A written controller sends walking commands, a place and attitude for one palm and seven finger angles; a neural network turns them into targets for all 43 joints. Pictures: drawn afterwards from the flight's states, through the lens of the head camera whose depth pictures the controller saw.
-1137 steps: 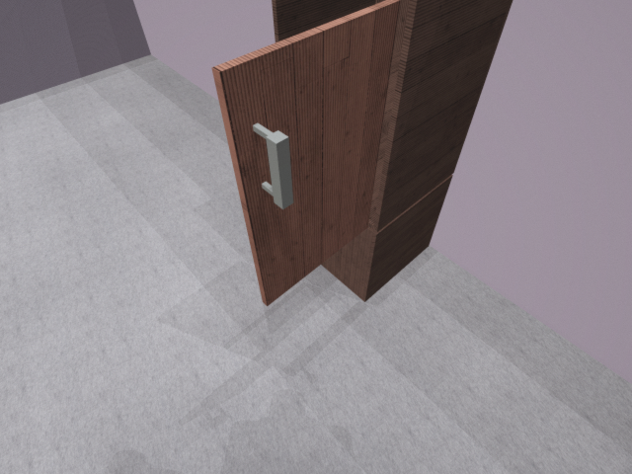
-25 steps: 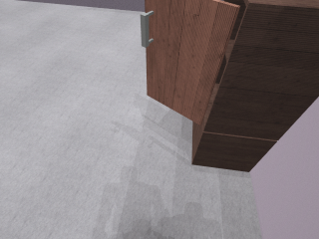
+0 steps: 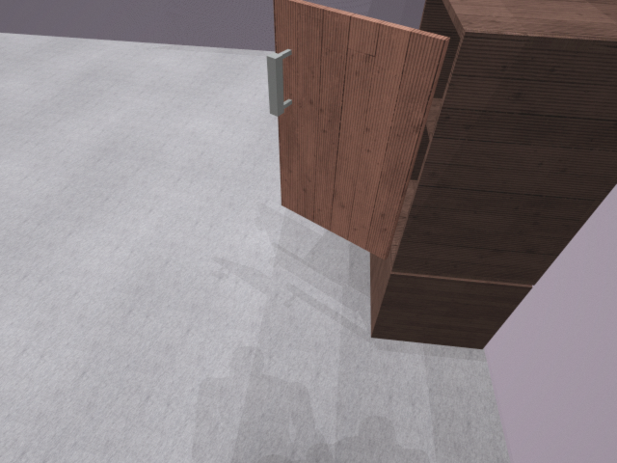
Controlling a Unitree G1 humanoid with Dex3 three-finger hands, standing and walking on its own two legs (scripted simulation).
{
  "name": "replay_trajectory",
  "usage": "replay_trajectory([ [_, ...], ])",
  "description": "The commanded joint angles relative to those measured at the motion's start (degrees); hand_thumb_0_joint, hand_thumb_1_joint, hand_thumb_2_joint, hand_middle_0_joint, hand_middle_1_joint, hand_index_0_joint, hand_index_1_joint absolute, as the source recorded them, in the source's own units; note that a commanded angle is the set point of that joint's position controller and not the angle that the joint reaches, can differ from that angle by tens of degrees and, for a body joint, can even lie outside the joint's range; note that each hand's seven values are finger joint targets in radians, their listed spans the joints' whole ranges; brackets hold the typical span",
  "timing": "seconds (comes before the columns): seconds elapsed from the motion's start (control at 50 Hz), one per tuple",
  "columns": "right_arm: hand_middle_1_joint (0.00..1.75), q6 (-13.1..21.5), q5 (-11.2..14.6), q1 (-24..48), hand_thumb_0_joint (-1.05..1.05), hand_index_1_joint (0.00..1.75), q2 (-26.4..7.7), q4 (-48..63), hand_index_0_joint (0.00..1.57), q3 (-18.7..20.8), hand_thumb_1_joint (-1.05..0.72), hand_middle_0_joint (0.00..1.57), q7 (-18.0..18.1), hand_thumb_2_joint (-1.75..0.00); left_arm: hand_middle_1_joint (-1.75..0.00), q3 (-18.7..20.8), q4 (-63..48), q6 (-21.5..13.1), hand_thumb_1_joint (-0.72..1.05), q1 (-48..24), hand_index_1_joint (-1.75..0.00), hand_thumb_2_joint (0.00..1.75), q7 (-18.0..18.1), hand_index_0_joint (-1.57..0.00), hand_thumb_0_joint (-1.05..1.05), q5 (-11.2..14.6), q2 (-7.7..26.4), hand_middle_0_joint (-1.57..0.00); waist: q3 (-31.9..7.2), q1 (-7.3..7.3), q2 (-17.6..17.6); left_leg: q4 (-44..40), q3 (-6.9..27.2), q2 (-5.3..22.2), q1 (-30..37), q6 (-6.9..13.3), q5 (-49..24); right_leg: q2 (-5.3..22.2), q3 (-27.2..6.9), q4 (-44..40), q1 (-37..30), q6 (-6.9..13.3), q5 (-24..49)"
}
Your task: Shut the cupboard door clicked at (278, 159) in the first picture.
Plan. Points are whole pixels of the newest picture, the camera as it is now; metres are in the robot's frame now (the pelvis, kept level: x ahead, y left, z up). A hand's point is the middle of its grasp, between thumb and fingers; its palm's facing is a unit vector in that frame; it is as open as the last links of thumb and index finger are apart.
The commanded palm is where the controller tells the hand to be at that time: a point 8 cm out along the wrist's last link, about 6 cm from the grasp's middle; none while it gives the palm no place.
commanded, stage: let the arm hang, fingers relaxed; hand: left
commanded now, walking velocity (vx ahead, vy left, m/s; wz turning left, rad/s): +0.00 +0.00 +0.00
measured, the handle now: (281, 82) +0.88 +0.10 +0.08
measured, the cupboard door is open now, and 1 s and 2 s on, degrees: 60 60 60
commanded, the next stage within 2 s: look to check the result in 0.08 s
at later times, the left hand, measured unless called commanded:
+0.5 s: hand out of the picture -0.04 +0.17 -0.17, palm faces +0.03 -0.98 -0.20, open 7.4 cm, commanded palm none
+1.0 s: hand out of the picture +0.01 +0.19 -0.18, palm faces +0.09 -0.97 -0.22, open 7.4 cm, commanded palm none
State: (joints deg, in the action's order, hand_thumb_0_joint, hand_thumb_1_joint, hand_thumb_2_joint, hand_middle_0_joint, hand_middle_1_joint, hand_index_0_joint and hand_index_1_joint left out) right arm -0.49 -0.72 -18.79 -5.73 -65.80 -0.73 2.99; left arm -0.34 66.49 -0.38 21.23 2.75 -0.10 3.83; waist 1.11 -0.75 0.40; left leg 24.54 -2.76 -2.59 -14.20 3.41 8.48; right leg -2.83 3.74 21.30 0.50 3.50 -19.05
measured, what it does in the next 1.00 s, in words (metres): stands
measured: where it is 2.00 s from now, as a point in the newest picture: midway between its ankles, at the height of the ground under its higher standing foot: outside the picture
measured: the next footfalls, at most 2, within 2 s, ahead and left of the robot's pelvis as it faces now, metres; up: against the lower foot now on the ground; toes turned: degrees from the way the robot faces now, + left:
right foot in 1.56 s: +0.13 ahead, -0.12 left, +0.00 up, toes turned +28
left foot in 1.86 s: +0.02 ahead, +0.13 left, +0.00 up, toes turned +43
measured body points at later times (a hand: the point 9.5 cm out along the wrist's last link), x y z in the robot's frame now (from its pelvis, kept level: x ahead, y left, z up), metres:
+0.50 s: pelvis +0.01 +0.01 +0.00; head +0.02 +0.00 +0.45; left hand -0.04 +0.22 -0.16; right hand -0.01 -0.22 -0.16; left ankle +0.05 +0.08 -0.74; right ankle -0.08 -0.07 -0.74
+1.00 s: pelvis +0.02 +0.01 -0.01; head +0.04 +0.01 +0.44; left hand +0.01 +0.24 -0.17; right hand +0.03 -0.23 -0.17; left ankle +0.06 +0.08 -0.74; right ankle -0.08 -0.07 -0.74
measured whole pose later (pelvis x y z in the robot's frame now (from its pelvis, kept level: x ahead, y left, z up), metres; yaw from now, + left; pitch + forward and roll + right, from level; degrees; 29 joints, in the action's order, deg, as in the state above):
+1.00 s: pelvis +0.02 +0.01 -0.01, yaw +3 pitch -1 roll +0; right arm -1.7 -0.8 -15.0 -9.7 -62.7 0.7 2.1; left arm 1.8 62.3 1.0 15.6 2.9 -0.5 8.9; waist 3.6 -1.3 0.1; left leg 31.2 -0.7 -4.3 -17.7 3.6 12.4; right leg -1.6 6.5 25.3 1.6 2.9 -23.0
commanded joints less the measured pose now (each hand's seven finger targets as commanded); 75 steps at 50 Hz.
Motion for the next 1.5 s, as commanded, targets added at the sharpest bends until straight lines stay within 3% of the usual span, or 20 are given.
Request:
replay_trajectory([
  [0.0, 0.30, 0.5, -0.1, -4.4, 0.00, 0.30, -5.4, 1.0, 0.20, 0.6, -0.90, 0.20, 0.2, -0.90, -0.30, 1.0, 0.1, -0.3, 0.90, 7.6, -0.30, 0.90, 0.5, -0.20, 0.00, -0.1, 5.8, -0.20, 6.0, 0.39, -0.7, -3.3, 8.7, 7.5, 2.8, 0.4, -5.9, 8.8, -6.9, -5.7, 9.0, 0.1, 7.6],
  [0.64, 0.30, 0.8, 0.1, 0.0, 0.00, 0.30, -10.4, 2.2, 0.20, 1.4, -0.90, 0.20, -0.1, -0.90, -0.30, 1.5, -1.4, -0.4, 0.90, 3.4, -0.30, 0.90, 0.2, -0.20, 0.00, -0.3, 10.7, -0.20, 3.0, 0.23, 0.1, -3.4, 9.1, 8.1, 6.7, 0.6, -9.9, 9.4, -6.7, -6.0, 6.7, -0.5, 11.3],
  [0.72, 0.30, 0.9, 0.0, 1.1, 0.00, 0.30, -11.1, 2.3, 0.20, 1.3, -0.90, 0.20, -0.1, -0.90, -0.30, 1.6, -1.5, -0.3, 0.90, 2.1, -0.30, 0.90, 0.1, -0.20, 0.00, -0.3, 11.2, -0.20, 4.4, 0.19, -0.2, -4.0, 9.2, 8.1, 6.3, 0.4, -9.2, 9.4, -6.5, -6.1, 7.0, -0.4, 10.3],
  [0.82, 0.30, 0.7, 0.0, 0.5, 0.00, 0.30, -9.6, 2.6, 0.20, 1.1, -0.90, 0.20, -0.3, -0.90, -0.30, 1.7, -2.1, 0.1, 0.90, 1.8, -0.30, 0.90, 0.4, -0.20, 0.00, -0.2, 10.5, -0.20, 2.5, 0.20, -0.1, -2.2, 9.6, 7.8, 4.8, 0.2, -13.1, 9.9, -5.2, -3.7, 4.5, -0.9, 13.6],
  [0.88, 0.30, -0.2, -0.1, 1.0, 0.00, 0.30, -9.9, 3.9, 0.20, 1.7, -0.90, 0.20, -0.5, -0.90, -0.30, 2.7, -3.4, 0.8, 0.90, 1.7, -0.30, 0.90, 0.7, -0.20, 0.00, -0.3, 11.5, -0.20, 2.7, 0.61, 0.8, 1.5, 9.7, 7.1, -0.5, 0.2, -12.8, 11.5, -3.6, -0.2, 3.1, -0.4, 15.9],
  [0.94, 0.30, -1.0, -0.3, 1.8, 0.00, 0.30, -10.0, 5.9, 0.20, 2.6, -0.90, 0.20, -0.9, -0.90, -0.30, 3.9, -5.7, 1.2, 0.90, 0.3, -0.30, 0.90, 0.8, -0.20, 0.00, -0.6, 13.1, -0.20, 2.3, 0.86, 4.0, 9.1, 7.5, 5.0, -7.4, -0.7, -8.2, 16.2, -4.6, 1.3, 0.7, 2.9, 20.5],
  [1.0, 0.30, -2.2, -0.6, 4.6, 0.00, 0.30, -9.9, 9.0, 0.20, 3.8, -0.90, 0.20, -1.4, -0.90, -0.30, 4.6, -8.7, 1.2, 0.90, -2.4, -0.30, 0.90, 0.8, -0.20, 0.00, -1.2, 15.0, -0.20, 5.4, 0.76, 6.8, 27.6, 1.7, 4.3, -14.6, -2.9, 17.0, 24.7, -6.3, 1.0, 1.7, 8.7, 35.0],
  [1.04, 0.30, -2.5, -0.4, 6.0, 0.00, 0.30, -9.7, 11.3, 0.20, 4.1, -0.90, 0.20, -1.9, -0.90, -0.30, 5.3, -10.5, 1.2, 0.90, -4.9, -0.30, 0.90, 0.9, -0.20, 0.00, -1.7, 16.2, -0.20, 8.0, -0.03, 3.6, 28.8, 1.0, 6.5, -16.1, -3.4, 21.5, 26.1, -3.9, 3.5, 2.7, 8.9, 39.9],
  [1.06, 0.30, -2.5, -0.4, 5.8, 0.00, 0.30, -9.3, 11.8, 0.20, 4.0, -0.90, 0.20, -2.2, -0.90, -0.30, 5.6, -11.2, 1.0, 0.90, -6.2, -0.30, 0.90, 0.7, -0.20, 0.00, -1.6, 17.7, -0.20, 7.6, -0.85, 2.2, 23.8, -0.8, 6.3, -14.4, -3.5, 19.7, 24.7, -0.7, 6.9, 1.8, 7.3, 43.8],
  [1.1, 0.30, -2.4, -1.0, 1.3, 0.00, 0.30, -9.7, 11.8, 0.20, 4.1, -0.90, 0.20, -2.5, -0.90, -0.30, 5.9, -12.4, 0.9, 0.90, -5.9, -0.30, 0.90, 0.1, -0.20, 0.00, -0.9, 18.9, -0.20, 3.7, -2.62, 2.0, 13.8, -4.0, 3.6, -4.5, -2.5, 6.9, 20.4, 4.6, 18.7, 4.9, 2.2, 45.9],
  [1.12, 0.30, -2.0, -1.3, -3.2, 0.00, 0.30, -12.4, 11.6, 0.20, 4.7, -0.90, 0.20, -2.5, -0.90, -0.30, 5.9, -13.5, 1.0, 0.90, -5.5, -0.30, 0.90, -0.2, -0.20, 0.00, -0.4, 18.3, -0.20, 0.1, -4.26, -4.7, 6.9, 5.0, 7.5, 3.2, 1.3, -12.5, 15.9, 7.0, 29.3, 12.0, -2.0, 36.0],
  [1.14, 0.30, -1.5, -1.5, -5.6, 0.00, 0.30, -17.0, 11.9, 0.20, 5.8, -0.90, 0.20, -2.1, -0.90, -0.30, 5.3, -15.7, 1.2, 0.90, -5.9, -0.30, 0.90, -0.5, -0.20, 0.00, 0.2, 15.1, -0.20, -1.7, -4.37, -18.6, 0.7, 25.7, 19.5, 7.5, 9.6, -31.1, 7.5, 7.1, 43.4, 22.4, -5.8, 1.2],
  [1.16, 0.30, -1.5, -1.1, -6.6, 0.00, 0.30, -18.9, 11.2, 0.20, 6.1, -0.90, 0.20, -1.8, -0.90, -0.30, 4.9, -17.8, 1.4, 0.90, -9.7, -0.30, 0.90, -0.3, -0.20, 0.00, -0.3, 15.1, -0.20, -3.4, -5.03, -13.8, -6.0, 34.6, 22.7, 4.4, 12.1, -19.0, 4.6, -1.2, 49.2, 23.8, -4.6, -19.3],
  [1.18, 0.30, -1.4, -1.2, -3.8, 0.00, 0.30, -19.7, 12.3, 0.20, 6.4, -0.90, 0.20, -1.6, -0.90, -0.30, 5.2, -18.4, 2.1, 0.90, -12.8, -0.30, 0.90, -0.3, -0.20, 0.00, -0.4, 14.7, -0.20, -1.0, -4.06, -8.0, -8.6, 35.5, 23.4, -0.1, 10.8, -1.3, 6.8, -4.9, 50.0, 26.8, -4.4, -17.2],
  [1.2, 0.30, -1.3, -1.4, -0.9, 0.00, 0.30, -18.8, 13.6, 0.20, 6.1, -0.90, 0.20, -1.6, -0.90, -0.30, 5.3, -18.5, 2.2, 0.90, -14.0, -0.30, 0.90, -0.5, -0.20, 0.00, -0.7, 14.5, -0.20, 0.6, -3.14, -5.5, -10.1, 34.5, 21.4, -4.3, 9.3, 9.9, 7.6, -6.3, 48.8, 27.2, -4.6, -12.8],
  [1.22, 0.30, -1.2, -1.5, 1.7, 0.00, 0.30, -18.3, 14.4, 0.20, 5.9, -0.90, 0.20, -1.5, -0.90, -0.30, 5.5, -18.5, 2.1, 0.90, -13.8, -0.30, 0.90, -0.9, -0.20, 0.00, -1.1, 14.2, -0.20, 1.7, -1.92, -4.5, -10.8, 31.3, 18.7, -6.6, 7.5, 14.6, 7.4, -6.2, 47.2, 27.2, -5.0, -8.8],
  [1.28, 0.30, -0.8, -1.4, 4.0, 0.00, 0.30, -18.3, 15.3, 0.20, 6.0, -0.90, 0.20, -1.5, -0.90, -0.30, 5.4, -18.2, 2.0, 0.90, -11.7, -0.30, 0.90, -1.5, -0.20, 0.00, -1.2, 13.6, -0.20, -2.3, -0.64, -4.4, -9.5, 26.0, 14.7, -3.2, 6.1, 10.1, 5.9, -5.1, 38.8, 26.1, -5.9, -5.7],
  [1.36, 0.30, -1.3, -1.4, 3.3, 0.00, 0.30, -19.5, 15.7, 0.20, 6.9, -0.90, 0.20, -1.9, -0.90, -0.30, 4.9, -20.1, 2.0, 0.90, -13.3, -0.30, 0.90, -1.5, -0.20, 0.00, -1.4, 13.5, -0.20, -5.1, -1.60, -4.9, -7.1, 26.2, 13.5, 1.7, 6.5, 3.0, 3.7, -4.1, 30.5, 25.7, -6.7, -6.6],
  [1.44, 0.30, -1.9, -1.3, 5.1, 0.00, 0.30, -19.5, 16.9, 0.20, 7.5, -0.90, 0.20, -2.4, -0.90, -0.30, 4.7, -21.4, 2.0, 0.90, -11.9, -0.30, 0.90, -1.3, -0.20, 0.00, -1.3, 14.8, -0.20, -4.7, -0.74, -10.2, -4.8, 26.2, 10.6, -0.8, 5.0, -0.7, 1.5, -3.6, 20.2, 19.5, -6.6, -5.4],
  [1.48, 0.30, -2.3, -0.9, 7.6, 0.00, 0.30, -18.6, 18.1, 0.20, 7.6, -0.90, 0.20, -2.5, -0.90, -0.30, 5.3, -20.8, 1.8, 0.90, -8.6, -0.30, 0.90, -1.2, -0.20, 0.00, -1.1, 15.8, -0.20, -4.9, 1.20, -10.0, -3.1, 25.4, 8.0, -6.8, 2.9, 3.0, 0.9, -2.6, 10.8, 10.7, -6.4, 0.0],
])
